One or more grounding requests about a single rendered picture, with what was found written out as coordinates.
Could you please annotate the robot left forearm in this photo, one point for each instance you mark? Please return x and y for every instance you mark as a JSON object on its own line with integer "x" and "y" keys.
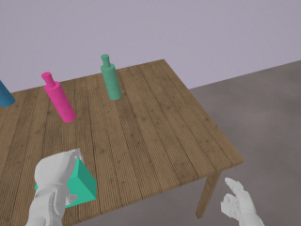
{"x": 48, "y": 206}

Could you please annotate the sponge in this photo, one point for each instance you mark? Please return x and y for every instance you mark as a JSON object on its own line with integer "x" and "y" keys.
{"x": 82, "y": 184}

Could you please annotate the table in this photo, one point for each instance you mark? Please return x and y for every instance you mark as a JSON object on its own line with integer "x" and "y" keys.
{"x": 154, "y": 138}

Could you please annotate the robot right forearm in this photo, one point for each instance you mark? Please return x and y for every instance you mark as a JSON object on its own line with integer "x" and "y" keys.
{"x": 250, "y": 219}

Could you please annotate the robot right hand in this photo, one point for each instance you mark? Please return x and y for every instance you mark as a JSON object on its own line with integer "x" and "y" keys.
{"x": 232, "y": 206}

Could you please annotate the robot left hand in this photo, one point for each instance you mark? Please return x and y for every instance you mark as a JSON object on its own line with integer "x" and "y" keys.
{"x": 57, "y": 169}

